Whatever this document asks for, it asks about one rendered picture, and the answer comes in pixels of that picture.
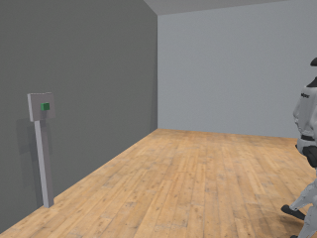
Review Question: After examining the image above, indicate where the robot right shin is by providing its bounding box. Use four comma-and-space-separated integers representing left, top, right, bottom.
298, 202, 317, 238

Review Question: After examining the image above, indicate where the robot left forearm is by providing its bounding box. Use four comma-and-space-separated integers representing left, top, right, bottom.
293, 117, 305, 137

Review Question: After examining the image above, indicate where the robot right thigh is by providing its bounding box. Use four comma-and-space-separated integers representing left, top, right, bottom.
306, 147, 317, 206

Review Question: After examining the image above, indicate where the left robot upper arm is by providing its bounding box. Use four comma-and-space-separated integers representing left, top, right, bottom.
292, 85, 306, 119

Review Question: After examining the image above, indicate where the panel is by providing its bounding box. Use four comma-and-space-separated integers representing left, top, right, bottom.
27, 92, 55, 208

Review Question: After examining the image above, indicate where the button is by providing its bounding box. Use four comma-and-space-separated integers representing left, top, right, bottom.
41, 102, 50, 111

